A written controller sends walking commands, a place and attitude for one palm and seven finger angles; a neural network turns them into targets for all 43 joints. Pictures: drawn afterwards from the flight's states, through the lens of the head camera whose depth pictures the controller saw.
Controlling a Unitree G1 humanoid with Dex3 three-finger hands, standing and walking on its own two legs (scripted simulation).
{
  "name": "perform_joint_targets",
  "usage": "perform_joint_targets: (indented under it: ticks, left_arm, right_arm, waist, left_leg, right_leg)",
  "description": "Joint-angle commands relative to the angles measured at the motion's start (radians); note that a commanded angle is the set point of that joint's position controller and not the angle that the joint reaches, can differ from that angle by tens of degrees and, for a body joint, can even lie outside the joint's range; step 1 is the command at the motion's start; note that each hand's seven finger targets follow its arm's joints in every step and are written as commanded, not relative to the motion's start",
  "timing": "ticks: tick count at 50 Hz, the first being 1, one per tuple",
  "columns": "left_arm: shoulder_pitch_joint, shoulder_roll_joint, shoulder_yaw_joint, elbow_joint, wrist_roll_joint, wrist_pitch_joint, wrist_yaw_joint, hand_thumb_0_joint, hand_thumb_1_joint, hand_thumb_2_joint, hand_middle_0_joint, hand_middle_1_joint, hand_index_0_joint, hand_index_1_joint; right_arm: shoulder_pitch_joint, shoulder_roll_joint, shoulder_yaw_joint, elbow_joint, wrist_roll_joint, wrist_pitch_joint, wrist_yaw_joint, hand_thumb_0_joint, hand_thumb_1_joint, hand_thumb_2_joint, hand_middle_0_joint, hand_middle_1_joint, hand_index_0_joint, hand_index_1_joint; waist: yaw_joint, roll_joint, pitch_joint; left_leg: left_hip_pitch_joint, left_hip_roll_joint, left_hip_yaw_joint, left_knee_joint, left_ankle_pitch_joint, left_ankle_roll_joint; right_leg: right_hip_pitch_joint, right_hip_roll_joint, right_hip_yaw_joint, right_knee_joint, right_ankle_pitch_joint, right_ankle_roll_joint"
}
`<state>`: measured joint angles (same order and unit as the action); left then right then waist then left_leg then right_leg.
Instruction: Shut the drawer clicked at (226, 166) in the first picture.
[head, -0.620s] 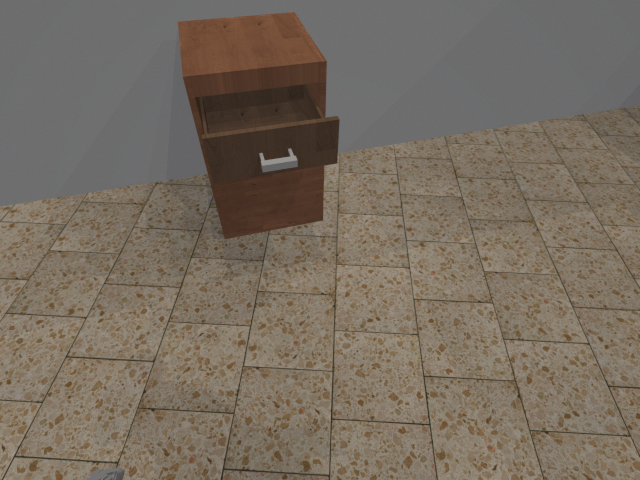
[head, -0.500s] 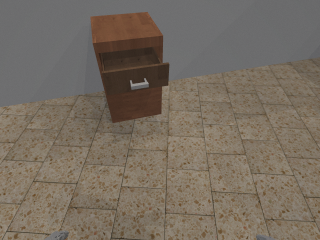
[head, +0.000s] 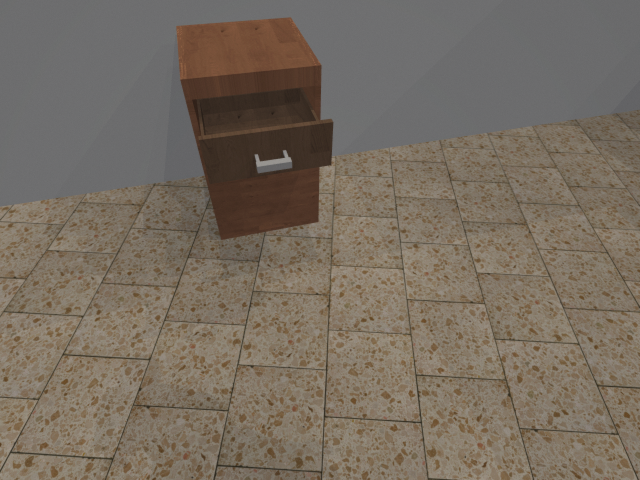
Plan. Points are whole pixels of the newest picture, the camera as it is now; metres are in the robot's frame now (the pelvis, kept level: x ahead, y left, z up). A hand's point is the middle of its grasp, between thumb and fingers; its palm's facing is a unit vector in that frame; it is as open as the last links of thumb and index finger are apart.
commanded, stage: stand and wait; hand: left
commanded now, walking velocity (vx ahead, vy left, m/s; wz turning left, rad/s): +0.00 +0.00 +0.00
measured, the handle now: (272, 160) +0.98 +0.19 -0.21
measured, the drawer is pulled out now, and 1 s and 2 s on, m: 0.22 0.22 0.22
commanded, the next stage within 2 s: look at it before walking up in 0.20 s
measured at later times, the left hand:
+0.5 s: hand out of the picture +0.06 +0.23 -0.16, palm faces -0.03 -0.95 -0.31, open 7.4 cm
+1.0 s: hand out of the picture +0.05 +0.23 -0.16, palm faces -0.03 -0.95 -0.31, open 7.4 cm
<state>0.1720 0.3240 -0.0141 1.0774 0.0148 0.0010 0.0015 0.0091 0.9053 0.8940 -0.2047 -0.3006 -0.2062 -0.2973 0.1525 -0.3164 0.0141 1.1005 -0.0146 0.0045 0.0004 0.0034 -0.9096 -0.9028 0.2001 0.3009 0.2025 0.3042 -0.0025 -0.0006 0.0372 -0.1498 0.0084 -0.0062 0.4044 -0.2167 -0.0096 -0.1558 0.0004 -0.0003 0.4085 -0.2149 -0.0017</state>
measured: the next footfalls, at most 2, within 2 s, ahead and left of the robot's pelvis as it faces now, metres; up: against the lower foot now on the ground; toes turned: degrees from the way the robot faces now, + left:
left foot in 1.78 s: +0.41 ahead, +0.03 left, +0.00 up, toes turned -17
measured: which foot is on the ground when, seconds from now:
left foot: down 0.00-1.00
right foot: down 0.00-1.00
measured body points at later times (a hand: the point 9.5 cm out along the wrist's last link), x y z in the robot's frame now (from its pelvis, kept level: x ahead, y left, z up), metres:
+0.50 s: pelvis -0.01 +0.00 +0.00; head -0.01 +0.00 +0.45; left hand +0.06 +0.28 -0.14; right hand +0.06 -0.28 -0.14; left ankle +0.00 +0.13 -0.74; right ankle +0.01 -0.12 -0.74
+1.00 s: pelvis +0.00 +0.00 +0.00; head +0.00 +0.00 +0.45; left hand +0.06 +0.28 -0.14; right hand +0.06 -0.28 -0.14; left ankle +0.00 +0.13 -0.74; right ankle +0.01 -0.12 -0.74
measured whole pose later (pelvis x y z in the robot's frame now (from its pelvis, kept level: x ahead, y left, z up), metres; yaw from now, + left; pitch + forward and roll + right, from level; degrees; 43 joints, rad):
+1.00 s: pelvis +0.00 +0.00 +0.00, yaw -1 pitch -2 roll +0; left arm 0.18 0.30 -0.01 1.09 0.02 0.00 0.01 0.01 0.91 0.89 -0.20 -0.30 -0.20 -0.30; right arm 0.15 -0.29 0.02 1.12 -0.02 0.00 -0.01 0.00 -0.91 -0.90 0.20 0.30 0.20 0.30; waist 0.01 0.00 0.02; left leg -0.14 0.02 0.00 0.38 -0.20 -0.01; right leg -0.15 0.01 0.01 0.38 -0.20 0.00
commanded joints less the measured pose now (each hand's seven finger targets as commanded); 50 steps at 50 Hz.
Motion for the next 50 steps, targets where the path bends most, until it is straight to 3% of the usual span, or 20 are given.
perform_joint_targets:
  ticks: [1, 9, 16, 46, 48, 50]
  left_arm:
    - [-0.045, 0.189, 0.041, -0.061, -0.005, -0.024, 0.014, 0.0, 0.9, 0.9, -0.2, -0.3, -0.2, -0.3]
    - [-0.037, 0.187, 0.041, -0.05, -0.004, -0.025, 0.015, 0.0, 0.9, 0.9, -0.2, -0.3, -0.2, -0.3]
    - [-0.041, 0.186, 0.04, -0.05, -0.003, -0.026, 0.014, 0.0, 0.9, 0.9, -0.2, -0.3, -0.2, -0.3]
    - [-0.02, 0.17, 0.039, -0.043, -0.004, -0.027, 0.014, 0.0, 0.9, 0.9, -0.2, -0.3, -0.2, -0.3]
    - [0.037, 0.074, 0.022, -0.015, -0.004, -0.011, 0.016, 0.0, 0.9, 0.9, -0.2, -0.3, -0.2, -0.3]
    - [0.054, 0.081, 0.033, -0.025, 0.003, 0.004, 0.006, 0.0, 0.9, 0.9, -0.2, -0.3, -0.2, -0.3]
  right_arm:
    - [-0.049, -0.188, -0.038, -0.061, 0.005, -0.032, -0.013, 0.0, -0.9, -0.9, 0.2, 0.3, 0.2, 0.3]
    - [-0.032, -0.181, -0.036, -0.048, 0.006, -0.03, -0.012, 0.0, -0.9, -0.9, 0.2, 0.3, 0.2, 0.3]
    - [-0.032, -0.182, -0.038, -0.046, 0.004, -0.031, -0.011, 0.0, -0.9, -0.9, 0.2, 0.3, 0.2, 0.3]
    - [-0.027, -0.175, -0.034, -0.045, 0.006, -0.035, -0.015, 0.0, -0.9, -0.9, 0.2, 0.3, 0.2, 0.3]
    - [0.029, -0.075, -0.014, -0.017, -0.001, -0.022, -0.013, 0.0, -0.9, -0.9, 0.2, 0.3, 0.2, 0.3]
    - [0.067, -0.079, -0.025, -0.019, -0.006, -0.013, -0.014, 0.0, -0.9, -0.9, 0.2, 0.3, 0.2, 0.3]
  waist:
    - [0.005, 0.006, -0.054]
    - [0.004, -0.019, -0.04]
    - [0.004, -0.002, -0.029]
    - [0.006, -0.002, -0.049]
    - [0.004, 0.0, -0.055]
    - [0.002, -0.015, 0.0]
  left_leg:
    - [-0.016, 0.1, -0.091, -0.079, 0.099, 0.035]
    - [-0.02, 0.1, -0.092, -0.086, 0.077, 0.033]
    - [-0.023, 0.098, -0.094, -0.092, 0.068, 0.031]
    - [0.009, 0.106, -0.095, -0.103, 0.129, 0.03]
    - [0.021, 0.101, -0.054, -0.074, 0.02, 0.015]
    - [-0.025, 0.097, -0.035, -0.053, -0.181, 0.023]
  right_leg:
    - [0.006, -0.114, 0.098, -0.08, 0.066, -0.025]
    - [-0.01, -0.114, 0.105, -0.096, 0.03, -0.026]
    - [-0.024, -0.112, 0.111, -0.103, 0.009, -0.025]
    - [0.006, -0.11, 0.099, -0.105, 0.089, -0.02]
    - [-0.015, -0.101, 0.106, -0.097, -0.025, -0.015]
    - [-0.078, -0.082, 0.136, -0.085, -0.21, -0.032]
